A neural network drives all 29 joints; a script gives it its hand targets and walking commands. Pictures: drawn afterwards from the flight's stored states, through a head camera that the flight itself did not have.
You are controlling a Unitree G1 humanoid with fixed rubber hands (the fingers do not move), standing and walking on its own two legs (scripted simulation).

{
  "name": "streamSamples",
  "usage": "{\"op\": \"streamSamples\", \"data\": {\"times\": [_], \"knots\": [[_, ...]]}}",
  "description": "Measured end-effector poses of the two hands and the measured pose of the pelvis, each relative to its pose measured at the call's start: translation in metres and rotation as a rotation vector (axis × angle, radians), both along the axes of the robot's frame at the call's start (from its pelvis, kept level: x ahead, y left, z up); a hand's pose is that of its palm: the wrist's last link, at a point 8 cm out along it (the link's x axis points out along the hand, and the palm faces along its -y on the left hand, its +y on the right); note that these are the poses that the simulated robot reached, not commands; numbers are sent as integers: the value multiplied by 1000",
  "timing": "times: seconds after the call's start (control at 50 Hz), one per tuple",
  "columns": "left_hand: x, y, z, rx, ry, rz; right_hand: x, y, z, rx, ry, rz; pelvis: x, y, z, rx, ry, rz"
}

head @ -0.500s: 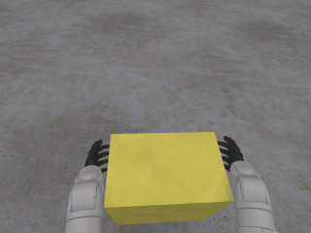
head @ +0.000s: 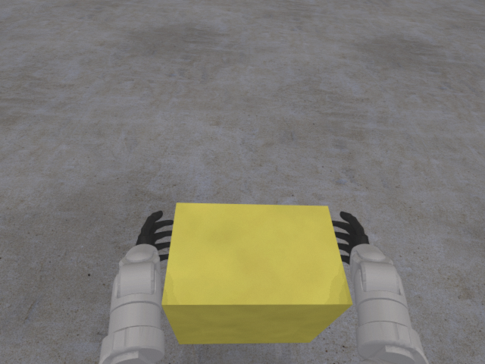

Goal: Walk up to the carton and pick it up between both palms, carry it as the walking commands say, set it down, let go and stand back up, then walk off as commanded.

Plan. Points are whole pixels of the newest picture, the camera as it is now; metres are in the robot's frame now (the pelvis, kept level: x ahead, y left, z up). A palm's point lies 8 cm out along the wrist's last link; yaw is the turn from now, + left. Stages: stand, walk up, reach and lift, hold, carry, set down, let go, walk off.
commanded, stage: set down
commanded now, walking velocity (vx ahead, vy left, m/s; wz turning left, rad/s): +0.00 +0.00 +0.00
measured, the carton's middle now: (249, 279) +0.30 -0.01 -0.10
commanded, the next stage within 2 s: none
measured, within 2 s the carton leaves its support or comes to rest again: neither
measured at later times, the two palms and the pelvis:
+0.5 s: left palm (160, 271) +0.31 +0.17 -0.08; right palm (342, 267) +0.31 -0.20 -0.08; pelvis -0.02 +0.00 -0.03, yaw +1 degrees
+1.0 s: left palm (170, 274) +0.35 +0.17 -0.18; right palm (328, 269) +0.35 -0.21 -0.17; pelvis -0.06 +0.00 -0.10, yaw +0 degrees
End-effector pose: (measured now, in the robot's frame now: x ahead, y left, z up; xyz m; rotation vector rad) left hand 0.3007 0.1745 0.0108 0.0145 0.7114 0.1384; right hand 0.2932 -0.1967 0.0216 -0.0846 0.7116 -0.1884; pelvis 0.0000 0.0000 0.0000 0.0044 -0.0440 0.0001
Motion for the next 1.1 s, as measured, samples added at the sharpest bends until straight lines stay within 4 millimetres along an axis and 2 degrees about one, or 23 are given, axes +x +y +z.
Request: {"op": "streamSamples", "data": {"times": [0.12, 0.24, 0.4, 0.48, 0.6, 0.78, 0.9, 1.1], "knots": [[-6, 6, -29, 4, 36, 36, 2, 6, -31, 19, 41, 3, 14, 1, 0, 3, 100, 12], [-5, 8, -52, 27, 50, 51, 4, 9, -63, 40, 64, 4, 13, 2, -5, 0, 213, 27], [1, -2, -81, 14, 25, 56, 10, -2, -91, 45, 41, 7, -3, -1, -18, -10, 341, 23], [8, -7, -90, 5, -7, 53, 19, -8, -97, 58, 9, 10, -15, -3, -27, -14, 388, 15], [15, -6, -105, -10, -6, 66, 23, -7, -114, 77, 16, 3, -32, -8, -42, -19, 447, 14], [24, 0, -143, -12, 22, 82, 38, -3, -148, 75, 47, 34, -53, -6, -68, -24, 524, 14], [40, 0, -164, -11, 2, 88, 57, -3, -167, 75, 25, 57, -59, 0, -87, -26, 603, 16], [53, -12, -206, -22, 2, 88, 68, -13, -207, 44, 28, 23, -57, 4, -115, -21, 739, 6]]}}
